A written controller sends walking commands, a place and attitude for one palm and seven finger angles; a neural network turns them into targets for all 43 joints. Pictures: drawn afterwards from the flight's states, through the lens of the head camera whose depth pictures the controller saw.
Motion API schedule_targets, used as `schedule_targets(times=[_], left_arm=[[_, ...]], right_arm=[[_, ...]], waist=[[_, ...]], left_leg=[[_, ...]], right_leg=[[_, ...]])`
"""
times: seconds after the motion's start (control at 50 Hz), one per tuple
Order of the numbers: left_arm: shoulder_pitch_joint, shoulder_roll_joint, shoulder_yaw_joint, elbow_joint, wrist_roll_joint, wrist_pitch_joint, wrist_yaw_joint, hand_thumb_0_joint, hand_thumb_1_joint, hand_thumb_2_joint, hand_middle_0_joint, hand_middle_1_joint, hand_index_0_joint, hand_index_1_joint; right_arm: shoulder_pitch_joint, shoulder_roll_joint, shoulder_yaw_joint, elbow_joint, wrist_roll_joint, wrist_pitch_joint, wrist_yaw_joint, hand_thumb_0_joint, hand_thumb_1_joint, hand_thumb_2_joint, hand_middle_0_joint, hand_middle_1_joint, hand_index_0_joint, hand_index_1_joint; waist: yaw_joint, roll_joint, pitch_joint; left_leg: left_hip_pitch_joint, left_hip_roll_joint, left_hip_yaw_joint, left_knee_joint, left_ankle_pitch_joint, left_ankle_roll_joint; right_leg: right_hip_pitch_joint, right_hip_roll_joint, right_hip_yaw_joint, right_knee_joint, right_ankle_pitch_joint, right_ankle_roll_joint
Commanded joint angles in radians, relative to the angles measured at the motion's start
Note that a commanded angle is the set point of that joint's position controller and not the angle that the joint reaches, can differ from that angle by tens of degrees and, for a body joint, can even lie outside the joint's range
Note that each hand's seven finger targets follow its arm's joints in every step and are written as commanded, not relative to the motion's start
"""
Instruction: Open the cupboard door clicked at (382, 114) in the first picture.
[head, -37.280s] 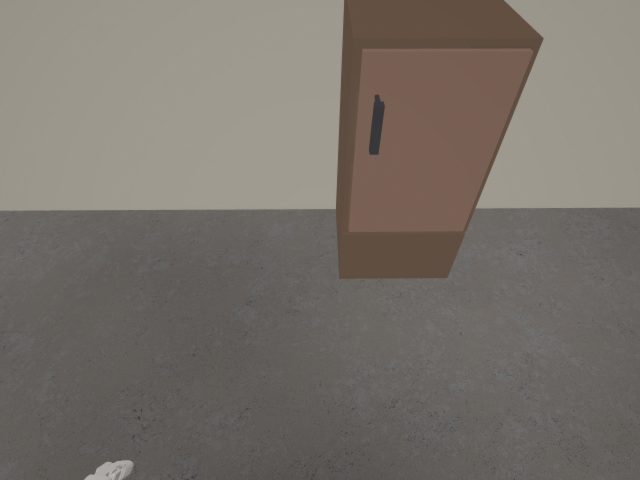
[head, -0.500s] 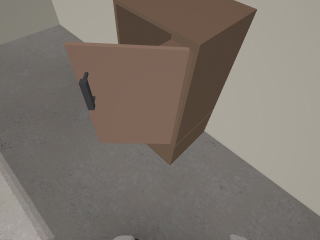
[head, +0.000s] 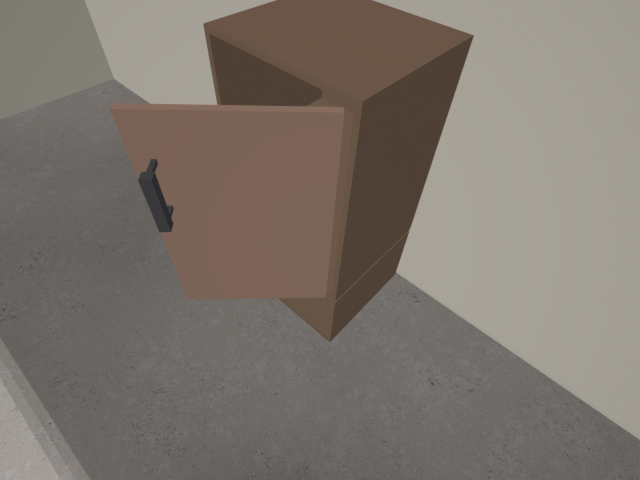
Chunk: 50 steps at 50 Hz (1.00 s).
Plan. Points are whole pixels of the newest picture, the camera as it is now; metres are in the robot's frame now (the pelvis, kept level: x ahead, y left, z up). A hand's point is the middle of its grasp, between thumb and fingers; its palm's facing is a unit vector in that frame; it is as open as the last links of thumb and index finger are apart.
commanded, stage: come to a stop and stand still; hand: left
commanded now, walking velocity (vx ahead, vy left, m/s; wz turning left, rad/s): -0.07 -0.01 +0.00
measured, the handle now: (159, 196) +0.59 +0.35 -0.05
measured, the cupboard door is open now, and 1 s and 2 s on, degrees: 45 45 45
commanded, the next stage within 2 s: look again from close up in 0.04 s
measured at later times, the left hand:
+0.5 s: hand out of the picture +0.00 +0.21 -0.17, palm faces +0.00 -0.96 -0.26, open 7.4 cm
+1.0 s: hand out of the picture +0.02 +0.18 -0.18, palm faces +0.09 -0.97 -0.21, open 7.4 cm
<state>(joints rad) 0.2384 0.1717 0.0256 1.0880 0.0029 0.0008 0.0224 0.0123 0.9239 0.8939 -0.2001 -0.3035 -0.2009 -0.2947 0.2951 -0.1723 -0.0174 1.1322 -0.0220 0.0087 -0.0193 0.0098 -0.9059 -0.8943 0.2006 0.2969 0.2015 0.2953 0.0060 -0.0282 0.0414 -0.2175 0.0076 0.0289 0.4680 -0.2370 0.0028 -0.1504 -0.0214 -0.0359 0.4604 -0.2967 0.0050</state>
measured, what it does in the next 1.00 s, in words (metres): stands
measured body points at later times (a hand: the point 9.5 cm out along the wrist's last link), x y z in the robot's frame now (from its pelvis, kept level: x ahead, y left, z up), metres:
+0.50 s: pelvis -0.01 +0.01 +0.00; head +0.01 -0.01 +0.44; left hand +0.01 +0.26 -0.15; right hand +0.02 -0.22 -0.17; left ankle +0.01 +0.12 -0.74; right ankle -0.03 -0.12 -0.74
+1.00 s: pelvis +0.02 +0.00 -0.01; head +0.04 +0.00 +0.44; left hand +0.02 +0.23 -0.16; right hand +0.05 -0.24 -0.16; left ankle +0.00 +0.11 -0.72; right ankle -0.03 -0.12 -0.74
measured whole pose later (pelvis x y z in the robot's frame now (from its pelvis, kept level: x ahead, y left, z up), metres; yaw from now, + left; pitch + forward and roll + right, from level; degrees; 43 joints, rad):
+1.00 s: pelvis +0.02 +0.00 -0.01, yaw +2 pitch +0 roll +0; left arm 0.28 0.17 0.03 1.04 0.03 -0.02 0.03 0.01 0.90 0.89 -0.20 -0.30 -0.20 -0.29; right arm 0.25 -0.20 -0.01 1.06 -0.02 0.03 0.00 0.01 -0.91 -0.89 0.20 0.30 0.20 0.30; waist 0.02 0.00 0.04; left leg -0.35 0.01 0.05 0.78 -0.45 0.00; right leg -0.16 -0.03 -0.07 0.54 -0.37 0.00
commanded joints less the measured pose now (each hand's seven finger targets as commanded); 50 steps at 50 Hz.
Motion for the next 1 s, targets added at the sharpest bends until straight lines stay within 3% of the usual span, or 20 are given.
schedule_targets(times=[0.0, 0.1, 0.12, 0.14, 0.16, 0.18, 0.2, 0.28, 0.4, 0.54, 0.76, 0.82, 0.86, 0.9, 0.92, 0.94, 0.98], left_arm=[[0.038, 0.113, 0.016, -0.028, 0.003, -0.004, 0.009, 0.000, 0.900, 0.900, -0.200, -0.300, -0.200, -0.300], [0.038, 0.096, 0.007, -0.009, 0.005, -0.001, 0.008, 0.000, 0.900, 0.900, -0.200, -0.300, -0.200, -0.300], [0.123, 0.093, -0.011, 0.003, 0.020, -0.033, 0.054, 0.000, 0.900, 0.900, -0.200, -0.300, -0.200, -0.300], [0.070, 0.153, -0.003, -0.049, 0.010, -0.038, 0.044, 0.000, 0.900, 0.900, -0.200, -0.300, -0.200, -0.300], [0.028, 0.143, -0.005, -0.060, 0.011, -0.031, 0.033, 0.000, 0.900, 0.900, -0.200, -0.300, -0.200, -0.300], [0.043, 0.134, -0.009, -0.063, 0.013, -0.026, 0.028, 0.000, 0.900, 0.900, -0.200, -0.300, -0.200, -0.300], [0.049, 0.125, -0.008, -0.073, 0.018, -0.026, 0.025, 0.000, 0.900, 0.900, -0.200, -0.300, -0.200, -0.300], [0.063, 0.095, -0.017, -0.071, 0.014, -0.022, 0.019, 0.000, 0.900, 0.900, -0.200, -0.300, -0.200, -0.300], [0.064, 0.109, -0.016, -0.064, 0.015, -0.021, 0.013, 0.000, 0.900, 0.900, -0.200, -0.300, -0.200, -0.300], [0.074, 0.125, -0.016, -0.047, 0.012, -0.026, 0.013, 0.000, 0.900, 0.900, -0.200, -0.300, -0.200, -0.300], [0.075, 0.134, -0.012, -0.032, 0.014, -0.029, 0.012, 0.000, 0.900, 0.900, -0.200, -0.300, -0.200, -0.300], [0.092, 0.169, 0.009, -0.043, 0.019, -0.019, 0.010, 0.000, 0.900, 0.900, -0.200, -0.300, -0.200, -0.300], [0.113, 0.209, 0.029, -0.048, 0.020, -0.015, 0.010, 0.000, 0.900, 0.900, -0.200, -0.300, -0.200, -0.300], [0.159, 0.223, 0.046, -0.055, 0.027, -0.016, 0.013, 0.000, 0.900, 0.900, -0.200, -0.300, -0.200, -0.300], [0.170, 0.216, 0.051, -0.058, 0.030, -0.021, 0.017, 0.000, 0.900, 0.900, -0.200, -0.300, -0.200, -0.300], [0.170, 0.211, 0.057, -0.063, 0.033, -0.024, 0.020, 0.000, 0.900, 0.900, -0.200, -0.300, -0.200, -0.300], [0.142, 0.219, 0.063, -0.075, 0.034, -0.027, 0.019, 0.000, 0.900, 0.900, -0.200, -0.300, -0.200, -0.300]], right_arm=[[0.006, -0.109, -0.010, -0.042, 0.012, -0.027, -0.021, 0.000, -0.900, -0.900, 0.200, 0.300, 0.200, 0.300], [0.013, -0.093, -0.006, -0.026, 0.009, -0.023, -0.019, 0.000, -0.900, -0.900, 0.200, 0.300, 0.200, 0.300], [-0.066, -0.110, -0.001, -0.104, 0.019, -0.043, -0.005, 0.000, -0.900, -0.900, 0.200, 0.300, 0.200, 0.300], [-0.006, -0.063, 0.001, -0.126, 0.011, -0.031, 0.002, 0.000, -0.900, -0.900, 0.200, 0.300, 0.200, 0.300], [0.009, -0.070, -0.002, -0.120, 0.007, -0.028, 0.002, 0.000, -0.900, -0.900, 0.200, 0.300, 0.200, 0.300], [0.029, -0.085, 0.000, -0.127, 0.005, -0.027, 0.005, 0.000, -0.900, -0.900, 0.200, 0.300, 0.200, 0.300], [0.028, -0.090, 0.000, -0.142, 0.002, -0.030, 0.007, 0.000, -0.900, -0.900, 0.200, 0.300, 0.200, 0.300], [0.017, -0.114, -0.002, -0.164, 0.007, -0.035, 0.003, 0.000, -0.900, -0.900, 0.200, 0.300, 0.200, 0.300], [0.000, -0.123, 0.000, -0.152, 0.006, -0.041, 0.001, 0.000, -0.900, -0.900, 0.200, 0.300, 0.200, 0.300], [-0.010, -0.122, 0.004, -0.122, 0.009, -0.045, -0.003, 0.000, -0.900, -0.900, 0.200, 0.300, 0.200, 0.300], [-0.024, -0.109, 0.008, -0.086, 0.009, -0.041, -0.005, 0.000, -0.900, -0.900, 0.200, 0.300, 0.200, 0.300], [-0.040, -0.106, 0.003, -0.106, 0.005, -0.027, 0.001, 0.000, -0.900, -0.900, 0.200, 0.300, 0.200, 0.300], [-0.058, -0.096, -0.002, -0.129, 0.003, -0.017, 0.006, 0.000, -0.900, -0.900, 0.200, 0.300, 0.200, 0.300], [-0.105, -0.101, -0.008, -0.163, 0.001, -0.011, 0.007, 0.000, -0.900, -0.900, 0.200, 0.300, 0.200, 0.300], [-0.130, -0.105, -0.011, -0.179, 0.002, -0.012, 0.009, 0.000, -0.900, -0.900, 0.200, 0.300, 0.200, 0.300], [-0.142, -0.102, -0.012, -0.193, 0.005, -0.013, 0.011, 0.000, -0.900, -0.900, 0.200, 0.300, 0.200, 0.300], [-0.152, -0.094, -0.012, -0.210, 0.013, -0.010, 0.019, 0.000, -0.900, -0.900, 0.200, 0.300, 0.200, 0.300]], waist=[[0.015, 0.040, -0.045], [0.010, 0.027, 0.005], [0.026, 0.127, 0.049], [-0.021, 0.134, 0.004], [-0.025, 0.177, 0.045], [-0.023, 0.162, 0.024], [-0.016, 0.154, 0.008], [-0.011, 0.003, -0.003], [-0.005, 0.021, 0.022], [-0.005, 0.003, -0.024], [-0.001, 0.011, -0.022], [0.016, -0.020, 0.016], [0.029, -0.105, 0.038], [0.063, -0.165, 0.060], [0.072, -0.152, 0.078], [0.070, -0.130, 0.071], [0.058, -0.117, 0.040]], left_leg=[[0.038, 0.101, -0.086, -0.081, 0.301, 0.018], [0.009, 0.089, -0.090, -0.127, 0.148, 0.015], [-0.012, 0.088, -0.044, 0.078, 0.278, -0.004], [-0.021, 0.062, -0.056, 0.035, 0.054, 0.000], [-0.045, 0.068, -0.073, -0.020, 0.016, 0.009], [-0.073, 0.081, -0.096, -0.041, -0.025, 0.021], [-0.086, 0.091, -0.111, -0.049, -0.011, 0.035], [-0.064, 0.095, -0.125, -0.077, -0.014, 0.051], [-0.041, 0.091, -0.113, -0.106, 0.027, 0.053], [0.032, 0.087, -0.073, -0.072, 0.156, 0.044], [0.033, 0.079, -0.043, -0.045, 0.147, 0.028], [-0.066, 0.037, -0.001, 0.032, 0.012, 0.018], [-0.173, 0.005, 0.039, 0.147, -0.096, 0.003], [-0.307, 0.009, 0.033, 0.308, -0.246, -0.003], [-0.364, 0.025, 0.009, 0.389, -0.273, -0.001], [-0.387, 0.035, -0.009, 0.423, -0.270, 0.000], [-0.362, 0.042, -0.004, 0.367, -0.253, -0.004]], right_leg=[[0.026, -0.094, 0.066, -0.075, 0.220, -0.032], [0.011, -0.087, 0.070, -0.124, 0.114, -0.028], [-0.062, -0.134, 0.123, -0.093, 0.416, -0.036], [-0.072, -0.156, 0.138, -0.080, 0.202, -0.066], [-0.113, -0.119, 0.108, -0.058, 0.014, -0.073], [-0.104, -0.076, 0.082, -0.041, -0.070, -0.065], [-0.083, -0.059, 0.056, -0.017, -0.049, -0.057], [-0.087, -0.051, 0.056, -0.007, -0.035, -0.042], [-0.101, -0.058, 0.069, -0.013, 0.014, -0.034], [-0.083, -0.076, 0.086, -0.031, 0.129, -0.030], [-0.057, -0.091, 0.100, -0.045, 0.190, -0.040], [-0.040, -0.144, 0.152, -0.070, 0.063, -0.068], [-0.005, -0.242, 0.256, -0.135, 0.020, -0.121], [0.061, -0.337, 0.337, -0.160, 0.187, -0.189], [0.078, -0.372, 0.347, -0.155, 0.302, -0.216], [0.104, -0.378, 0.317, -0.138, 0.407, -0.227], [0.132, -0.352, 0.216, -0.089, 0.537, -0.207]])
